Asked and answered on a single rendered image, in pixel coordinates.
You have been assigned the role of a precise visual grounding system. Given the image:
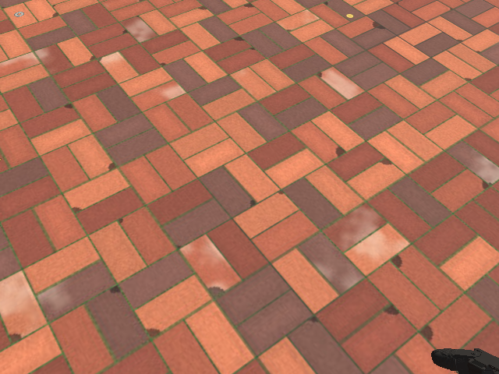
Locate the robot right hand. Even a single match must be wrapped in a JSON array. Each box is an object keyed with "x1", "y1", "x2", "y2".
[{"x1": 431, "y1": 348, "x2": 499, "y2": 374}]

